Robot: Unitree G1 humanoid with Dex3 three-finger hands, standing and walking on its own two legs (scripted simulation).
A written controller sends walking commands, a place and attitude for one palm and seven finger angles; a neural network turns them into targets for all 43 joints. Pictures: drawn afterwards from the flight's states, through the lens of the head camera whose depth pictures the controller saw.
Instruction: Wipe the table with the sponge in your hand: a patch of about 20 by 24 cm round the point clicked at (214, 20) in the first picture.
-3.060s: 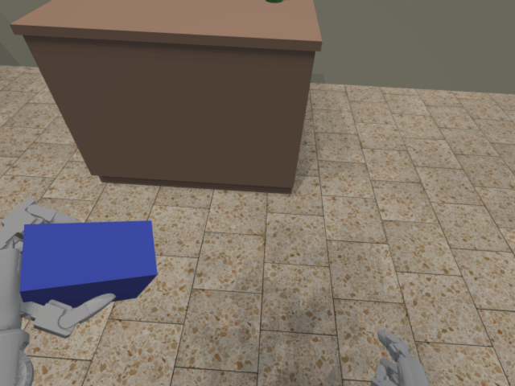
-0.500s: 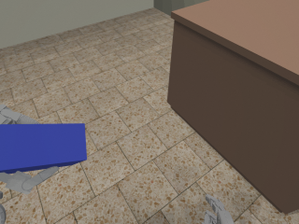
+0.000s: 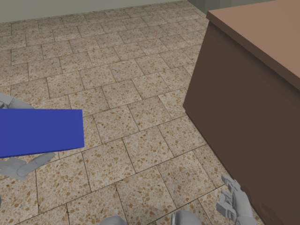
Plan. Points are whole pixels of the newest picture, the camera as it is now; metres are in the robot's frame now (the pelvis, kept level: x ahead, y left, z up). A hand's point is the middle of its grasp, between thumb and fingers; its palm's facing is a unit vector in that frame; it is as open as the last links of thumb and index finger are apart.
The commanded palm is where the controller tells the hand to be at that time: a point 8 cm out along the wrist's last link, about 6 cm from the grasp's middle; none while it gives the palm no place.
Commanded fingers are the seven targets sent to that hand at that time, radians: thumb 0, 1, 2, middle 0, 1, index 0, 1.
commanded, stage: walk to a spot facing it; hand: left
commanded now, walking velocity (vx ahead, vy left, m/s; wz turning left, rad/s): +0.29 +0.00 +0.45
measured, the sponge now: (50, 133) +0.25 +0.20 +0.17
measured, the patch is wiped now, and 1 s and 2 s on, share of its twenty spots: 0.00 0.00 0.00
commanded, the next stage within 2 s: none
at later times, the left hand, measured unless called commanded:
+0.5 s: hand (30, 146) +0.22 +0.22 +0.19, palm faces +0.59 -0.67 -0.45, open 10.7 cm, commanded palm +0.14 +0.25 +0.20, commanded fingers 0.00 0.10 1.30 -1.20 -1.60 -1.20 -1.60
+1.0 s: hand out of the picture +0.13 +0.22 +0.20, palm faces +0.80 -0.39 -0.46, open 10.8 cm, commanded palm +0.08 +0.22 +0.20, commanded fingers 0.00 0.10 1.30 -1.20 -1.60 -1.20 -1.60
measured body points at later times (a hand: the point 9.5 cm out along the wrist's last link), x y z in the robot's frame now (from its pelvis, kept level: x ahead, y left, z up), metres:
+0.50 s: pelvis +0.08 -0.07 +0.02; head +0.11 -0.06 +0.47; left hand +0.18 +0.25 +0.22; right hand +0.32 -0.27 -0.06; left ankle +0.08 +0.08 -0.66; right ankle +0.09 -0.17 -0.72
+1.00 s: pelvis +0.11 -0.10 +0.01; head +0.12 -0.10 +0.46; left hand +0.09 +0.24 +0.22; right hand +0.35 -0.16 -0.09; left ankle +0.09 +0.06 -0.71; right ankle +0.16 -0.19 -0.72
